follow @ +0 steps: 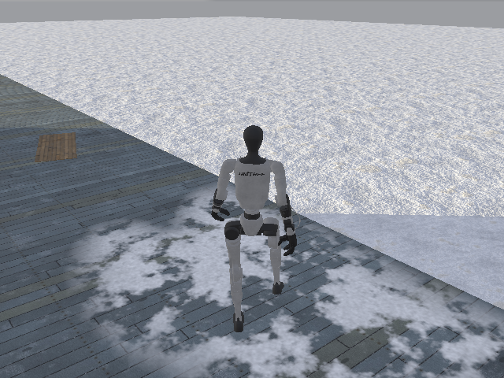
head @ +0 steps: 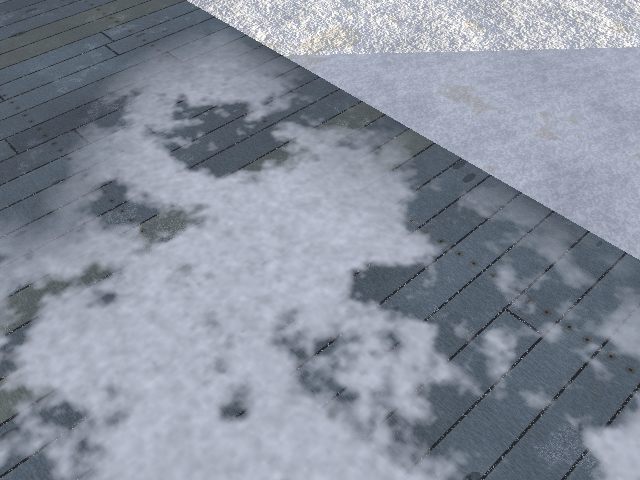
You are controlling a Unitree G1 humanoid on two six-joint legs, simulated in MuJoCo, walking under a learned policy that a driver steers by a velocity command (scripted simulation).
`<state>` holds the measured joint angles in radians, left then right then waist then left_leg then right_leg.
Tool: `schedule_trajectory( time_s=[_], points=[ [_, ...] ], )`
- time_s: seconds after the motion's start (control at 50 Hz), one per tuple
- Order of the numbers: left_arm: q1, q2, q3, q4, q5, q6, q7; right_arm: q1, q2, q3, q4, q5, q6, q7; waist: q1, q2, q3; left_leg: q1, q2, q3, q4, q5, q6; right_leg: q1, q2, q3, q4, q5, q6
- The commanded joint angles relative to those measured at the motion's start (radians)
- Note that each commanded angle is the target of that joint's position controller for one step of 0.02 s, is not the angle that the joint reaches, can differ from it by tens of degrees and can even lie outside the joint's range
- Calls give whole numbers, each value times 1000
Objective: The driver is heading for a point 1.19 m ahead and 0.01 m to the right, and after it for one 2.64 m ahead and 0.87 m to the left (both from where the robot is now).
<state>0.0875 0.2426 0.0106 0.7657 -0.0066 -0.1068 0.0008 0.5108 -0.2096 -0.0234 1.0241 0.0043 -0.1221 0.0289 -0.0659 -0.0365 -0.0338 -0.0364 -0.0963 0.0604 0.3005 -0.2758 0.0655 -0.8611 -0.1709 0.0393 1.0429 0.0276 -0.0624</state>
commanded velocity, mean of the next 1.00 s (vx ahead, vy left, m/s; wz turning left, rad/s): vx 1.00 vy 0.00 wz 0.00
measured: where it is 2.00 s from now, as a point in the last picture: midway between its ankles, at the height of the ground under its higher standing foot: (241, 120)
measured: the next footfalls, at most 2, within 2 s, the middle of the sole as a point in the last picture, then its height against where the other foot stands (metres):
right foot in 0.20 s outside the picture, level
left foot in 0.72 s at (275, 338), level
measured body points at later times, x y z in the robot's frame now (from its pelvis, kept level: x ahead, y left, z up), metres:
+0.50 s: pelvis +0.46 -0.05 +0.00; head +0.46 -0.05 +0.45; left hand +0.40 +0.20 -0.14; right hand +0.66 -0.29 -0.08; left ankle +0.62 +0.13 -0.65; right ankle +0.40 -0.13 -0.74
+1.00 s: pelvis +0.92 +0.02 +0.00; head +0.92 +0.02 +0.45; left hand +1.12 +0.26 -0.08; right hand +0.87 -0.24 -0.14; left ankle +0.87 +0.09 -0.74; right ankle +1.07 -0.17 -0.65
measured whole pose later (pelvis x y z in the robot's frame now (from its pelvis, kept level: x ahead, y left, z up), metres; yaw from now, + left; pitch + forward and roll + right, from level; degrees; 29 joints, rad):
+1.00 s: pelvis +0.92 +0.02 +0.00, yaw +0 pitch +0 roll +2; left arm 0.12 0.26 0.02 0.76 -0.01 -0.10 0.00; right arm 0.49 -0.23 -0.03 0.96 0.00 -0.11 0.04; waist -0.07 -0.04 -0.02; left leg -0.06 -0.11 0.05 0.31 -0.25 0.08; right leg -0.77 -0.16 0.06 1.05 -0.07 -0.06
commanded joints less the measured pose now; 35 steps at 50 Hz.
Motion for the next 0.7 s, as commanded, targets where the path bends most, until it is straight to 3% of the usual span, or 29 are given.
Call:
schedule_trajectory(
  time_s=[0.02, 0.1, 0.14, 0.16, 0.18, 0.2, 0.22, 0.24, 0.26, 0.28, 0.3, 0.32, 0.34, 0.36, 0.38, 0.4, 0.44, 0.48, 0.52, 0.56, 0.62, 0.66, 0.68, 0.7],
  points=[
    [-92, 28, -2, -66, -4, -20, -14, -65, -132, -11, -89, 15, -32, -23, 31, 22, 171, -261, 226, -126, -257, 162, 140, 174, 25, -53, -259, 235, 15],
    [-240, 34, -2, -127, -25, -34, -53, 25, -167, -14, -67, 19, -2, -36, -12, 37, 223, 21, 291, -97, -254, 271, 123, 150, 78, -70, -514, 208, 3],
    [-224, 67, 12, -145, -28, -39, -66, 20, -192, -20, -70, 3, 19, -38, 24, 85, 181, 166, 325, -84, -148, 628, 106, 188, 135, -104, -548, 88, -25],
    [-160, 99, 27, -141, -32, -35, -63, 15, -211, -25, -70, -14, 29, -38, 69, 132, 115, 228, 337, -81, -47, 889, 96, 259, 172, -123, -520, 11, -45],
    [-27, 144, 48, -119, -42, -28, -56, 0, -226, -29, -69, -36, 43, -37, 148, 186, 21, 267, 337, -73, 121, 1123, 89, 386, 207, -138, -485, -69, -72],
    [210, 192, 72, -59, -47, -16, -43, -53, -225, -27, -83, -46, 56, -37, 274, 210, -101, 151, 309, -38, 400, 1189, 64, 676, 209, -134, -473, -85, -102],
    [442, 280, 90, 2, -29, 0, -24, -59, -160, -5, -127, -58, 48, -37, 320, 71, -285, -168, 250, -43, 785, 847, 55, 1085, -2, 142, -394, -257, -139],
    [487, 297, 99, 25, -13, -9, -39, 115, 30, 41, -117, -1, 6, -9, 188, -358, -485, -569, 16, -156, 1183, -80, -1, 1430, -216, 754, -640, -761, -331],
    [476, 181, 76, 49, 1, -13, -37, 17, -108, 13, -125, 47, -29, -8, 231, -253, -407, -687, 74, -258, 1224, -116, 59, 1394, -177, 856, -796, -854, -256],
    [411, 126, 63, 47, 11, -15, -33, -154, -159, 1, -184, 79, -41, -9, 224, -169, -214, -753, 118, -218, 1229, -96, 77, 1247, -152, 653, -781, -693, -212],
    [332, 113, 56, 48, 21, -24, -43, -244, -133, 10, -221, 61, -46, -14, 179, 34, -103, -727, 159, -200, 1162, -49, 79, 1046, -117, 529, -806, -504, -194],
    [266, 81, 47, 46, 29, -34, -50, -269, -116, 5, -230, 38, -39, -17, 123, 82, -53, -678, 200, -198, 1082, 2, 76, 895, -76, 427, -816, -407, -187],
    [222, 56, 38, 49, 37, -36, -53, -227, -95, 6, -228, 31, -22, -11, 66, 52, -26, -622, 232, -204, 1052, 29, 69, 786, -48, 367, -834, -386, -187],
    [200, 34, 33, 55, 26, -35, -56, -203, -80, 5, -218, 28, -4, -10, 37, 33, 5, -606, 248, -196, 1021, 30, 57, 719, -30, 320, -859, -372, -190],
    [199, 38, 32, 65, 10, -34, -55, -194, -67, 8, -218, 26, 11, -12, 18, 18, 39, -613, 264, -184, 987, 26, 44, 666, -23, 277, -889, -365, -191],
    [206, 52, 33, 76, 0, -35, -53, -217, -62, 10, -227, 23, 22, -15, 10, 14, 79, -642, 281, -171, 950, 41, 28, 620, -18, 241, -916, -347, -189],
    [242, 88, 39, 89, 3, -39, -40, -313, -78, 13, -262, 6, 26, -24, 31, 24, 142, -736, 294, -148, 843, 167, -6, 601, -8, 179, -950, -251, -191],
    [288, 93, 38, 100, 4, -39, -26, -420, -92, 11, -296, -4, 17, -22, 67, 27, 168, -740, 279, -110, 664, 327, -27, 595, 28, 92, -963, -142, -170],
    [349, 101, 35, 113, -6, -42, -13, -517, -79, 17, -324, 1, 3, -9, 106, 33, 174, -659, 241, -54, 485, 497, -28, 596, 52, 26, -989, -95, -145],
    [406, 121, 35, 131, -16, -40, -6, -592, -78, 18, -349, 15, -7, 6, 131, 31, 194, -591, 208, -40, 341, 575, -24, 650, 31, 4, -1026, -85, -135],
    [444, 142, 40, 152, -17, -15, 2, -665, -96, 10, -391, 27, -15, 30, 135, 12, 213, -637, 171, -35, 200, 510, -3, 881, -23, -18, -987, 47, -116],
    [431, 178, 48, 152, 3, 6, 6, -614, -140, -10, -399, 31, -16, 36, 81, -45, 141, -568, 107, 1, 201, 387, 25, 1019, -57, -23, -865, 440, -95],
    [420, 196, 53, 155, 23, 19, 7, -530, -176, -27, -389, 38, -9, 31, 24, -93, 69, -492, 71, 20, 238, 299, 44, 1080, -65, -28, -746, 686, -85],
    [395, 207, 56, 155, 43, 35, 8, -358, -218, -49, -352, 48, 1, 20, -73, -140, -35, -318, 46, 32, 272, 237, 74, 1078, -64, -39, -544, 876, -75]
  ],
)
